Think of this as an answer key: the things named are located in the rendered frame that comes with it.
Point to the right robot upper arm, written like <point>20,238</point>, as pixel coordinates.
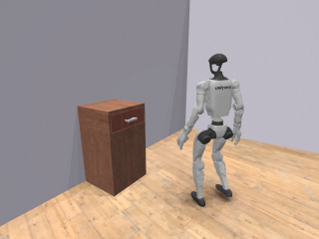
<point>236,94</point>

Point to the robot left hand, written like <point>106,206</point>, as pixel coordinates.
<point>181,139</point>

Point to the left robot upper arm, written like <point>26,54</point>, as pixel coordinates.
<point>201,88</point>

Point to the cabinet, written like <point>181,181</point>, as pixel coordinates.
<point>112,160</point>

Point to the handle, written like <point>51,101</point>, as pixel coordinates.
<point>132,119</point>

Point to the robot left thigh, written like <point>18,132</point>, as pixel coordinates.
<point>201,139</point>

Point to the robot left forearm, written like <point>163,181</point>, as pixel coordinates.
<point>191,121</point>

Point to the robot right hand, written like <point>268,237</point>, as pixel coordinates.
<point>237,134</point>

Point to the robot right forearm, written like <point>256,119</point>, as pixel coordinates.
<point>238,118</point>

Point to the drawer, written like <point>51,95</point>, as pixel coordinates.
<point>119,120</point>

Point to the humanoid robot torso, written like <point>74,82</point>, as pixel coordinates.
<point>218,100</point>

